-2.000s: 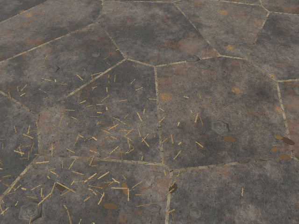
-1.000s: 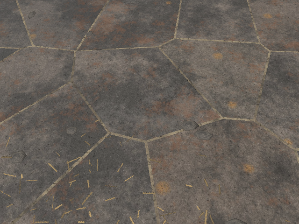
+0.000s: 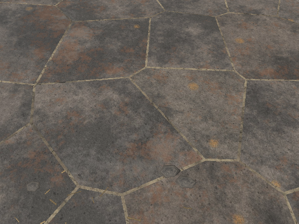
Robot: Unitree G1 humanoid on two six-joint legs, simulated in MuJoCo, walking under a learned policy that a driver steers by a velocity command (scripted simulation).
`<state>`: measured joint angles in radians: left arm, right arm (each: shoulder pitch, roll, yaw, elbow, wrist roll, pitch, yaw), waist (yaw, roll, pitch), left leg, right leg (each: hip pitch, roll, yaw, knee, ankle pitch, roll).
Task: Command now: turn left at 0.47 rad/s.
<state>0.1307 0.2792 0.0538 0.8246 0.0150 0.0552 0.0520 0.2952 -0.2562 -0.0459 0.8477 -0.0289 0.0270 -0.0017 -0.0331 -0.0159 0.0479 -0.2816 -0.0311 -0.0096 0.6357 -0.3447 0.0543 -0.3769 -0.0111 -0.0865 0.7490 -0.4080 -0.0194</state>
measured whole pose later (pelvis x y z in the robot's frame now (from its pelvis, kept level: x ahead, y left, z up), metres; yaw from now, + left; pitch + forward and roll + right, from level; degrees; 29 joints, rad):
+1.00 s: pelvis -0.05 -0.05 +0.01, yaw +4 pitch -1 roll +1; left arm 0.22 0.28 0.05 0.84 0.00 0.05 -0.01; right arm 0.15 -0.28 -0.05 0.88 -0.02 0.04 -0.04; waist 0.01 0.02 0.08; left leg -0.17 0.04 0.10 0.52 -0.32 -0.01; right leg -0.26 0.02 -0.05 0.67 -0.42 -0.04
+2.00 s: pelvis -0.05 -0.09 +0.02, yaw +9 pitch +1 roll +1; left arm 0.22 0.29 0.03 0.81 0.03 0.01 0.04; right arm 0.18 -0.33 -0.09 0.86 -0.02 0.06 0.00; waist -0.01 0.04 0.05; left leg -0.41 -0.10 -0.16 0.81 -0.40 0.02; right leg -0.19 0.04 0.02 0.43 -0.25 -0.06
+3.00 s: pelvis +0.34 +0.05 -0.01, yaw +0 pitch +1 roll +0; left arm 0.08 0.23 0.04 0.81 0.04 -0.04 -0.04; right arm 0.35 -0.21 -0.03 0.93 0.00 -0.05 -0.03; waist -0.03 0.00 0.10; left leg -0.17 0.04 0.17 1.07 -0.52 0.00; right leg -0.48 0.08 -0.11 0.61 -0.16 -0.16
